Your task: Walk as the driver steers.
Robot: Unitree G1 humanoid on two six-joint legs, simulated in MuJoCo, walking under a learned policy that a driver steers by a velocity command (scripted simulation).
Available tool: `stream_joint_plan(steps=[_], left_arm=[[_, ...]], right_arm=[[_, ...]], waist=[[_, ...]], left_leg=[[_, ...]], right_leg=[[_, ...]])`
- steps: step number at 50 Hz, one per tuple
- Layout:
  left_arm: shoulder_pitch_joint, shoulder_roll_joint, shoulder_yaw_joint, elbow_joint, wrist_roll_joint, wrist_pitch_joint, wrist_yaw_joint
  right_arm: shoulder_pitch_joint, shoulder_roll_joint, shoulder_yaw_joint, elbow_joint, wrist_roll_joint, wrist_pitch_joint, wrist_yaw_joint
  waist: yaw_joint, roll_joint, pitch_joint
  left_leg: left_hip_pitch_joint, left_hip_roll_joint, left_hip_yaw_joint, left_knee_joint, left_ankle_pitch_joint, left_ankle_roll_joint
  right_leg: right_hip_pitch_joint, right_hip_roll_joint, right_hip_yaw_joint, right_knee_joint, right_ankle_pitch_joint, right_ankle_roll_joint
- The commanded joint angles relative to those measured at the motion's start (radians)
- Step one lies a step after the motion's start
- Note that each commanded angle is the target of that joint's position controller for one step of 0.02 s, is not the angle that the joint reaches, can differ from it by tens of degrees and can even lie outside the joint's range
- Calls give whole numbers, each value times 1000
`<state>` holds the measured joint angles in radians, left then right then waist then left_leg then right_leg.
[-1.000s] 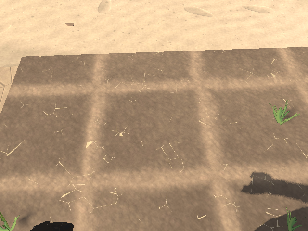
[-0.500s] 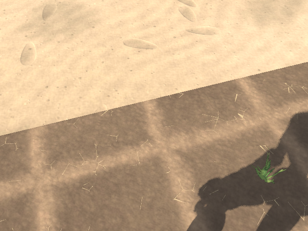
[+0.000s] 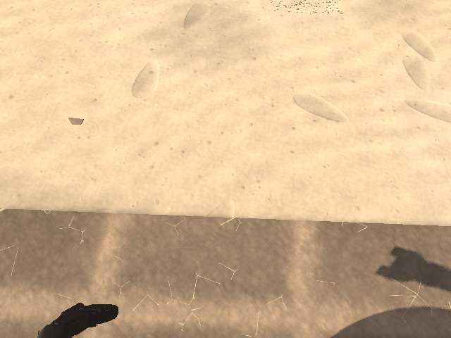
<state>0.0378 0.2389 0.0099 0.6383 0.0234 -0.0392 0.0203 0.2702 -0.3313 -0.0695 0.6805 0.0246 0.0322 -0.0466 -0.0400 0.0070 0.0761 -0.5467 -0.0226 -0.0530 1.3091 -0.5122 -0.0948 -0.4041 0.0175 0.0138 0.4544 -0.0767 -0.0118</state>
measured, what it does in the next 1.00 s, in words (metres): walks ahead, turning right: left foot, then right foot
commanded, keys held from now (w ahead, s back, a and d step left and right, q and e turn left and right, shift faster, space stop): e+shift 0.66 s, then q+shift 0.34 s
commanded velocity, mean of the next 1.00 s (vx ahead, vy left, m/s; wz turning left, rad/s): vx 0.04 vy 0.00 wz -0.33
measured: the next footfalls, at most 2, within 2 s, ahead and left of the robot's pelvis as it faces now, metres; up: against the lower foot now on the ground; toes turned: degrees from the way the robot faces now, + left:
left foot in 0.16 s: +0.13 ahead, +0.13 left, +0.00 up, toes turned -2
right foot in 0.50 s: +0.10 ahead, -0.15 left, +0.00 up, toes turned -21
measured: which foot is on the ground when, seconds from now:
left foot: up 0.00-0.14, down 0.16-0.52, up 0.54-0.84, down 0.86-1.00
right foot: down 0.00-0.18, up 0.20-0.48, down 0.50-1.00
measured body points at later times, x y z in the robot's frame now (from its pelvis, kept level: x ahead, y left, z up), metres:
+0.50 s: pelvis +0.08 -0.02 +0.01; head +0.10 -0.03 +0.46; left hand +0.29 +0.19 -0.09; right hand +0.17 -0.35 -0.06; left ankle +0.09 +0.13 -0.73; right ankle +0.07 -0.13 -0.73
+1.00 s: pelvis +0.12 -0.04 +0.00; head +0.13 -0.06 +0.45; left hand +0.42 +0.10 -0.05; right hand +0.09 -0.33 -0.11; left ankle +0.20 +0.06 -0.73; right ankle +0.06 -0.13 -0.73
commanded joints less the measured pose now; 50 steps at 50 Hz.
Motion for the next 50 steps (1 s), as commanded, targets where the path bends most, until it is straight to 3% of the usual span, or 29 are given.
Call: stream_joint_plan(steps=[1, 3, 4, 5, 6, 7, 8, 9, 10, 11, 14, 15, 18, 20, 22, 25, 26, 27, 28, 29, 31, 34, 37, 39, 41, 43, 45, 47, 50], left_arm=[[43, 133, 44, -2, 6, -16, -5], [26, 114, 41, 22, -12, -16, -17], [-38, 127, 48, -21, 7, -60, -41], [-116, 158, 60, -34, 9, -60, -64], [-103, 183, 69, -41, 12, -47, -73], [-18, 190, 72, -18, 9, -44, -77], [70, 188, 71, 7, 2, -52, -76], [162, 135, 60, 5, -11, -64, -71], [210, 68, 33, -4, 6, -85, -55], [141, 150, 59, -1, 19, -91, -41], [245, 178, 74, 45, 42, -71, -13], [257, 153, 64, 46, 49, -65, -25], [228, 87, 44, 29, 14, -44, -91], [151, 74, 35, -9, 12, -32, -134], [171, 101, 43, -17, -1, -34, -149], [206, 194, 98, -27, -5, -60, -135], [261, 295, 133, -31, 0, -68, -110], [338, 390, 154, -43, -11, -76, -100], [410, 342, 155, 0, 23, -102, -82], [412, 293, 148, 25, 33, -116, -74], [313, 210, 114, 4, 3, -104, -75], [112, 217, 103, -75, -1, -70, -75], [95, 228, 102, -106, 6, -75, -71], [68, 162, 70, -115, -14, -71, -84], [40, 121, 39, -111, -39, -52, -119], [110, 123, 33, -93, -52, -36, -139], [260, 286, 102, -103, -25, -41, -83], [175, 272, 105, -141, -7, -37, -25], [185, 224, 94, -148, -14, -37, 22]], right_arm=[[110, 27, 14, -64, -22, -18, -1], [92, 54, 33, -48, -38, -37, 11], [176, 93, 82, -20, -106, -50, 94], [203, 74, 68, 0, -87, -52, 142], [189, -5, 46, -13, -61, -63, 165], [150, -85, 19, -41, -48, -83, 163], [137, -132, 6, -74, -46, -102, 147], [126, -232, -20, -111, -43, -119, 118], [72, -294, -44, -136, -54, -133, 102], [88, -231, -43, -138, -79, -144, 69], [-165, -91, -3, -198, -39, -150, 31], [-202, -89, -7, -207, -42, -149, 18], [-182, -130, -30, -205, -70, -142, -13], [-72, -164, -52, -166, -79, -122, -21], [-51, -186, -68, -148, -87, -109, -12], [-75, -117, -44, -121, -82, -115, -2], [-18, -36, -24, -146, -74, -116, -6], [-95, 20, 4, -246, -68, -140, -19], [-196, -21, -3, -234, -66, -150, -12], [-238, -52, -14, -220, -61, -149, -15], [-170, -116, -40, -176, -86, -149, -22], [-43, -97, -24, -113, -85, -129, -10], [29, -65, -2, -32, -68, -86, 50], [18, -29, 17, -10, -69, -81, 91], [12, 7, 36, 7, -42, -92, 131], [-34, -40, 25, -25, -18, -116, 132], [-173, -242, -24, -105, -47, -146, 97], [-125, -222, -32, -77, -55, -157, 77], [-68, -113, -8, -67, -55, -144, 70]], waist=[[-5, -89, -182], [-9, -92, -252], [-53, -28, -221], [-87, -17, -190], [-78, -42, -168], [-55, -41, -165], [-56, -26, -181], [-34, 76, -255], [0, 253, -298], [-55, 151, -212], [66, 137, -160], [75, 108, -141], [35, 71, -125], [-29, 86, -103], [-26, 88, -97], [31, 59, -132], [23, -117, -236], [63, -226, -310], [123, -96, -215], [131, -114, -145], [66, -132, -128], [-38, -91, -130], [3, -79, -135], [18, -53, -123], [13, -13, -108], [34, -15, -140], [165, 32, -161], [136, 32, -148], [87, -50, -145]], left_leg=[[66, 31, -4, -232, 39, 11], [208, 38, 0, -457, 175, 30], [300, 76, 22, -535, 218, -13], [416, 53, 33, -633, 315, -24], [474, 0, 92, -675, 352, -15], [493, -4, 94, -706, 381, 38], [516, 47, 65, -741, 494, 127], [590, 241, -81, -774, 862, 335], [626, 530, -389, -933, 904, 613], [550, 542, -419, -996, 758, 579], [409, 390, -156, -1078, 545, 378], [396, 363, -83, -1088, 549, 347], [455, 284, 108, -1069, 520, 269], [542, 338, 108, -1053, 529, 292], [563, 400, 81, -1038, 536, 305], [460, 357, 149, -923, 328, 194], [384, 219, 291, -714, 161, 74], [117, 22, 257, -539, -182, -18], [-50, 17, 76, -458, -242, -16], [-112, 45, 27, -350, -195, 0], [-80, 62, -25, -216, -132, 29], [71, 51, -1, -314, 72, 32], [173, 69, 46, -399, 202, 7], [219, 123, 30, -525, 242, -4], [310, 127, 64, -707, 389, -16], [332, 100, 71, -754, 579, 36], [100, 156, -77, -798, 643, 242], [12, 160, -165, -893, 534, 302], [51, 100, -126, -811, 426, 271]], right_leg=[[123, -224, 174, -134, 598, -249], [116, -203, 147, -123, 630, -253], [-20, -156, 139, -148, 326, -189], [-122, -109, 129, -122, 123, -156], [-186, -102, 159, -97, 74, -164], [-182, -121, 224, -82, 108, -174], [-158, -130, 269, -48, 120, -162], [-164, -72, 223, 74, -26, -82], [-270, 75, 37, 211, -372, 16], [-291, 21, 27, 436, -505, 54], [-186, -31, 17, 677, -362, 68], [-159, -36, -8, 694, -327, 69], [-80, -71, -60, 428, -248, 70], [-92, -92, -80, 266, -264, 57], [-51, -92, -73, 159, -228, 30], [182, -19, -84, -42, 144, -106], [373, -175, 114, -68, 601, -277], [611, -367, 516, -115, 700, -491], [639, -361, 499, -113, 559, -432], [589, -307, 409, -105, 479, -348], [441, -285, 365, -128, 472, -319], [223, -235, 300, -181, 369, -282], [131, -212, 224, -175, 259, -239], [89, -192, 195, -111, 107, -178], [35, -150, 180, -28, -94, -113], [75, -95, 191, 12, -142, -64], [272, -22, 119, 48, -208, -78], [360, -38, 89, 71, -178, -123], [375, -166, 196, -60, -17, -252]])
Over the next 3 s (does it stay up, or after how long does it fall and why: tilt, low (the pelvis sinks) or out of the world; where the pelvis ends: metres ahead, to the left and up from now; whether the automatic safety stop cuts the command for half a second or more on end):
stays up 0.55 0.02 0.01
